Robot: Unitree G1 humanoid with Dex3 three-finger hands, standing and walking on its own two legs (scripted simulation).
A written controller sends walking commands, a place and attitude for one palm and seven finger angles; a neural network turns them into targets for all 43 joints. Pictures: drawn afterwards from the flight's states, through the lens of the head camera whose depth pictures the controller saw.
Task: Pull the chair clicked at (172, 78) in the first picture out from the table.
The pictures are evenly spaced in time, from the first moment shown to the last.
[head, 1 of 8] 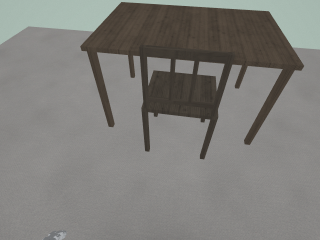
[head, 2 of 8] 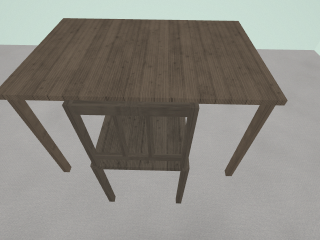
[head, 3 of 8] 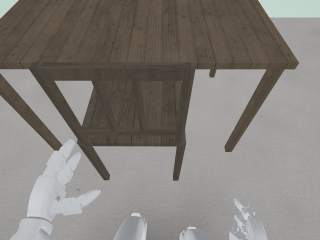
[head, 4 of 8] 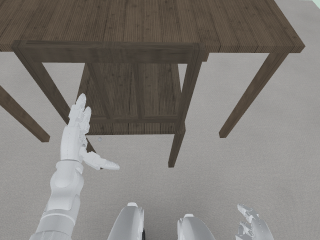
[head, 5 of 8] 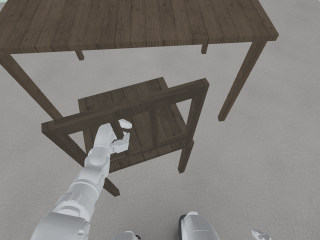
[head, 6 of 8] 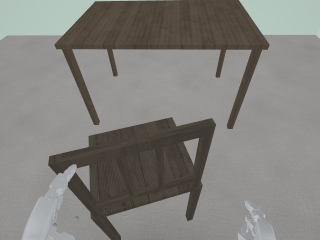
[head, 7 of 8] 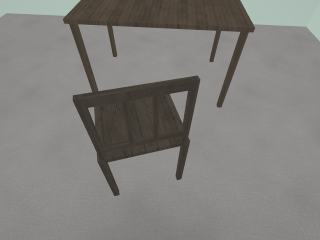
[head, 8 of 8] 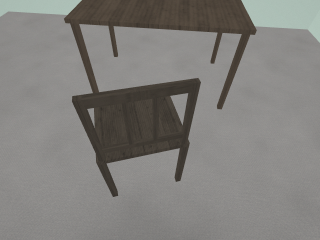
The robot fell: no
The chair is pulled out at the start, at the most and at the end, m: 0.00 0.60 0.59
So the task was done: yes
